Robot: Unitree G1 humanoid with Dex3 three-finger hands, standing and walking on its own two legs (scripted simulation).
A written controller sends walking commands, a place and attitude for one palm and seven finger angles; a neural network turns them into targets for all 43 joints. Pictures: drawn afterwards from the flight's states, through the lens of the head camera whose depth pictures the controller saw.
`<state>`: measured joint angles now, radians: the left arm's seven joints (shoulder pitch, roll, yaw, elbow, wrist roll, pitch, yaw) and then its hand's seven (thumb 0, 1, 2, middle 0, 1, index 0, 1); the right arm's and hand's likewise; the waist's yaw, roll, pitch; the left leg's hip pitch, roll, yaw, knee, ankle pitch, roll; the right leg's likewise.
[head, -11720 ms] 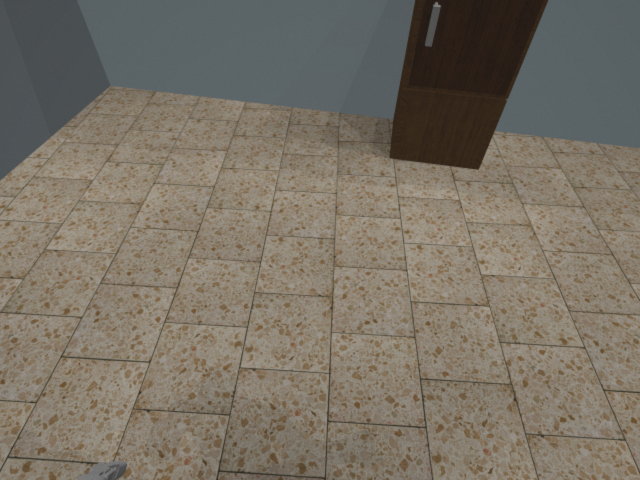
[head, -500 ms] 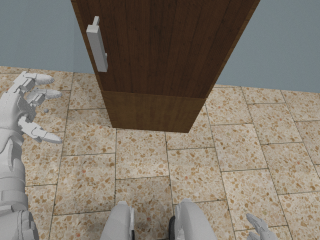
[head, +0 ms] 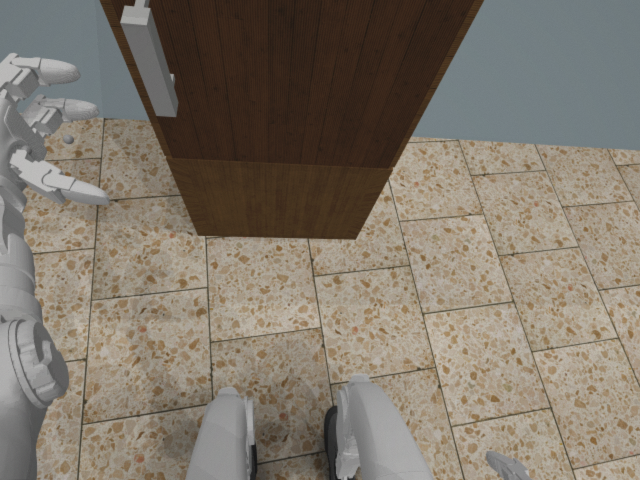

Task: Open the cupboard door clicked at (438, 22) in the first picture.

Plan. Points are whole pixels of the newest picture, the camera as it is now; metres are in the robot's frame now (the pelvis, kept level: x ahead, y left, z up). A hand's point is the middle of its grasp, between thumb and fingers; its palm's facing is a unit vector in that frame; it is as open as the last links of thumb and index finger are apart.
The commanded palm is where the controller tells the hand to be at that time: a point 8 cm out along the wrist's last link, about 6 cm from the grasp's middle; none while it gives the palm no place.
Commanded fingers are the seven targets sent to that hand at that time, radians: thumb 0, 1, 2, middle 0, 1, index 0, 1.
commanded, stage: move the hooked fingers beside the handle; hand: left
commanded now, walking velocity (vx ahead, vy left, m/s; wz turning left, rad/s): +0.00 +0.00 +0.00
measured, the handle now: (156, 55) +0.63 +0.18 +0.05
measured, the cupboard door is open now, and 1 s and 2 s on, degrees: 0 0 0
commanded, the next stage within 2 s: slide the fingers in behind the handle in 1.22 s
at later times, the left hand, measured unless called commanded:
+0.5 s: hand (92, 74) +0.58 +0.25 +0.05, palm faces -0.03 -1.00 -0.03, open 13.9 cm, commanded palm +0.57 +0.27 +0.05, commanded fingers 0.00 -0.50 0.30 -0.30 -1.20 -0.30 -1.20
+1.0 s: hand (95, 80) +0.57 +0.24 +0.05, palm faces -0.03 -1.00 -0.02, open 14.0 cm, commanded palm +0.57 +0.26 +0.05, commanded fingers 0.00 -0.50 0.30 -0.30 -1.20 -0.30 -1.20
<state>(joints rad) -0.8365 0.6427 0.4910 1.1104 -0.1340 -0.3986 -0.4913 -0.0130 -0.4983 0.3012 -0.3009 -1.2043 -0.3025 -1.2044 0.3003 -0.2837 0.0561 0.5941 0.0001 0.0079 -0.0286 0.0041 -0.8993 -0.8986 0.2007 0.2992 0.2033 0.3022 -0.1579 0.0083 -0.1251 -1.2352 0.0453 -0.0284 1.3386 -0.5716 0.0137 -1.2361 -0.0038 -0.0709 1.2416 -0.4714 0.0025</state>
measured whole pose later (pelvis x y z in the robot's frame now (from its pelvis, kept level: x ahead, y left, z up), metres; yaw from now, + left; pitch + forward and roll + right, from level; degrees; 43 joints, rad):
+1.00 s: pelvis +0.01 +0.01 +0.00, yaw -2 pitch +32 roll -7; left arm -1.09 0.77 0.49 1.22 -0.01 -0.32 -0.40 -0.01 -0.50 0.30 -0.30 -1.20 -0.30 -1.20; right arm 0.35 -0.28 0.09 0.56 -0.04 0.09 0.01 0.00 -0.90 -0.90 0.20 0.30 0.20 0.30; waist -0.26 0.03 -0.12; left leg -1.33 0.06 -0.05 1.36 -0.59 0.02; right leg -1.31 0.01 -0.09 1.21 -0.46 0.01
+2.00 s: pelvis +0.00 +0.01 -0.01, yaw -2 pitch +32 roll -6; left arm -1.11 0.71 0.48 1.21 -0.01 -0.34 -0.32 -0.01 -0.50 0.30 -0.30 -1.20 -0.30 -1.21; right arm 0.37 -0.26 0.09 0.58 -0.04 0.09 0.02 0.00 -0.90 -0.90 0.20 0.30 0.20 0.30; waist -0.27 0.04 -0.11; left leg -1.36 0.06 -0.04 1.38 -0.58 0.02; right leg -1.35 0.02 -0.08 1.25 -0.46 0.01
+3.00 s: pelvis +0.00 -0.01 +0.00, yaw -1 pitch +30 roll -4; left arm -1.07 0.59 0.42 1.22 -0.03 -0.40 -0.24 -0.01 -0.50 0.30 -0.29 -1.20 -0.30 -1.20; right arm 0.35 -0.26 0.06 0.59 -0.04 0.09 0.03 0.00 -0.90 -0.90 0.20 0.30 0.20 0.30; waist -0.24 0.04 -0.12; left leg -1.30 0.06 -0.04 1.35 -0.57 0.00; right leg -1.31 0.01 -0.07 1.25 -0.47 -0.01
